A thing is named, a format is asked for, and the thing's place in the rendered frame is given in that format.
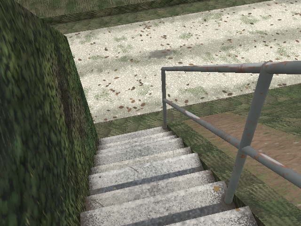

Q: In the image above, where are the stairs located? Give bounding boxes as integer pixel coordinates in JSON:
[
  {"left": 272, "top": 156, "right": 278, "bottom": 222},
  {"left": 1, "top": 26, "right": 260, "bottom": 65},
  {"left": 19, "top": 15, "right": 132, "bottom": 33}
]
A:
[{"left": 80, "top": 126, "right": 258, "bottom": 226}]

